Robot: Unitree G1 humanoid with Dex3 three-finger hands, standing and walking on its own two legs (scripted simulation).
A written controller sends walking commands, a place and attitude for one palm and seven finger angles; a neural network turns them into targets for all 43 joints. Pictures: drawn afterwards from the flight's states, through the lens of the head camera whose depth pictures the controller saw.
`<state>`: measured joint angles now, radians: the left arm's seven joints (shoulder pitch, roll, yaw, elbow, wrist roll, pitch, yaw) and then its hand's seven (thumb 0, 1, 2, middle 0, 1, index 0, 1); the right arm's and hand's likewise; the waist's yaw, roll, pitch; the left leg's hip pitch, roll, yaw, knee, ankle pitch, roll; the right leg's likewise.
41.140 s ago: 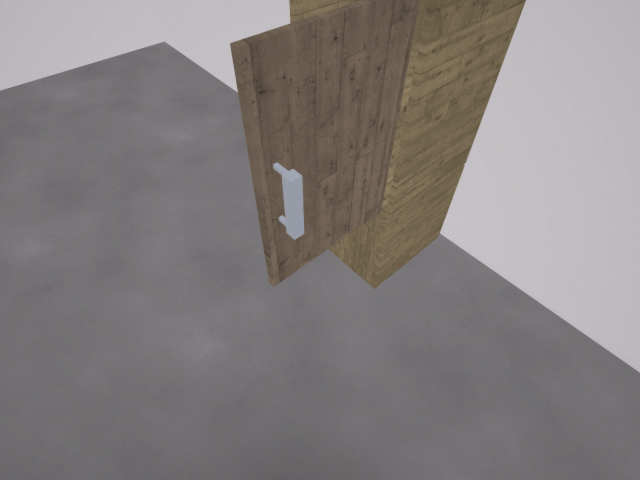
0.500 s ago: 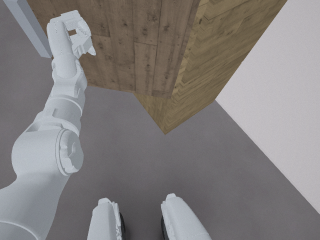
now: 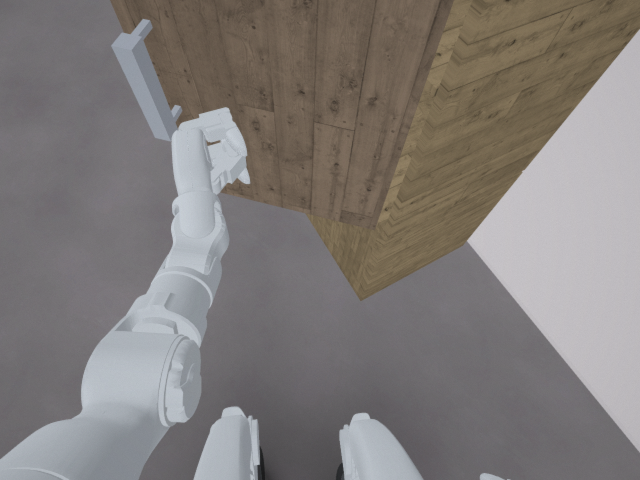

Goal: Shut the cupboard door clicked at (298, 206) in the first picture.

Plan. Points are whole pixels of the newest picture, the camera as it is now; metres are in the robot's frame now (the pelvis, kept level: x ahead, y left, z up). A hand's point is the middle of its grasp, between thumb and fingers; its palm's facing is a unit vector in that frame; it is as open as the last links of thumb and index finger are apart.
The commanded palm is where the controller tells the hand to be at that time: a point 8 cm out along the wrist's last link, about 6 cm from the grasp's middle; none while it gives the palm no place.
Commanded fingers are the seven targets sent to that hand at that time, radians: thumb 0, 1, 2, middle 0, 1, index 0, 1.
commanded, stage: draw the hand back to the body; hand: left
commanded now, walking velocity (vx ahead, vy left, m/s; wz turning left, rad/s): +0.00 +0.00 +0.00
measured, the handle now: (156, 83) +0.65 +0.18 +0.06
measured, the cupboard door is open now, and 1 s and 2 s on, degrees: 46 46 46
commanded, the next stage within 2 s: step back with the hand held close in 1.60 s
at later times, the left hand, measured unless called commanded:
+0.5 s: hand (146, 196) +0.39 +0.13 +0.15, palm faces +0.08 -1.00 -0.04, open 3.1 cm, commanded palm +0.34 +0.19 +0.16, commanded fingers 0.00 0.90 0.90 -1.16 -1.35 -1.16 -1.35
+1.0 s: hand out of the picture +0.26 +0.24 +0.22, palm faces +0.30 -0.91 -0.30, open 4.4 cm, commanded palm +0.21 +0.29 +0.25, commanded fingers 0.00 0.90 0.90 -0.47 -0.60 -0.47 -0.60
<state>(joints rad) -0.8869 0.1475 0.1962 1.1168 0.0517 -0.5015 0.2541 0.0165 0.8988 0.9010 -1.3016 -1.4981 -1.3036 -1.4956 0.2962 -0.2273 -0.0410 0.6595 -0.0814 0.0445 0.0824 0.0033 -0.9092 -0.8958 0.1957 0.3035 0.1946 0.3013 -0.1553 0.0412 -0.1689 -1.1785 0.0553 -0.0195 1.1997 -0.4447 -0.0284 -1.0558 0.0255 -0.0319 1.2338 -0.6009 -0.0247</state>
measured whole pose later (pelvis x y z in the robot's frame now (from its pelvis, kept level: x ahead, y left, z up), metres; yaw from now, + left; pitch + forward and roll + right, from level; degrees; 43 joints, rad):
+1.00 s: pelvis +0.03 +0.02 +0.11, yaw +1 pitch -3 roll +0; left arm 0.26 0.30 0.14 -0.18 -0.07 -0.01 0.08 0.01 0.90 0.90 -0.74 -0.88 -0.74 -0.88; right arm 0.14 -0.20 0.07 0.55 0.03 0.00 -0.07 0.01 -0.90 -0.90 0.20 0.30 0.20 0.30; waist 0.06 0.06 -0.01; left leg -0.21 0.00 0.02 0.46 -0.20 0.01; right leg -0.08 -0.02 -0.01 0.44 -0.31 0.01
